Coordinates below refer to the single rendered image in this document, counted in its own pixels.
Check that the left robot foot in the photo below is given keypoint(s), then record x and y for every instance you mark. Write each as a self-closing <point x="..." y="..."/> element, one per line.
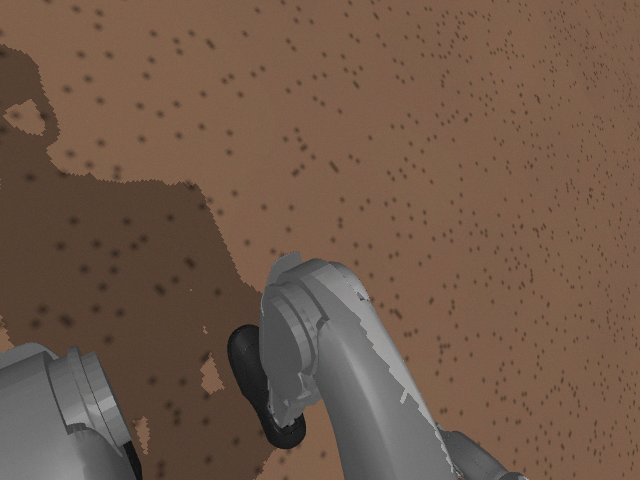
<point x="134" y="460"/>

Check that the right robot hand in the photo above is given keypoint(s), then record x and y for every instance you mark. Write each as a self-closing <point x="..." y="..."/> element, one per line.
<point x="470" y="460"/>

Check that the right robot foot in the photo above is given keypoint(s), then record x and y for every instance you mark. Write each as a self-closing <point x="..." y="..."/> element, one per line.
<point x="244" y="358"/>

